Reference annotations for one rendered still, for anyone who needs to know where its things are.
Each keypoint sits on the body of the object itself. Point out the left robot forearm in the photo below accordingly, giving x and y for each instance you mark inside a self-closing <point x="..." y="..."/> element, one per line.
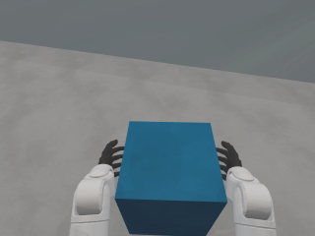
<point x="91" y="203"/>

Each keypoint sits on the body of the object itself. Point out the right robot forearm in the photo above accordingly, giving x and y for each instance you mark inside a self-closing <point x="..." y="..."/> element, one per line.
<point x="253" y="209"/>

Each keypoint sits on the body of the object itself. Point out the carton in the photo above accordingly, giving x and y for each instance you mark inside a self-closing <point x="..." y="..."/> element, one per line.
<point x="170" y="181"/>

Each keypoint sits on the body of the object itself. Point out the right robot hand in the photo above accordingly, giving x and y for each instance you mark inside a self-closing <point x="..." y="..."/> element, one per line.
<point x="232" y="159"/>

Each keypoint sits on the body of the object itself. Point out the left robot hand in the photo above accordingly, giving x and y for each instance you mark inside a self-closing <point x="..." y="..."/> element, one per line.
<point x="107" y="156"/>

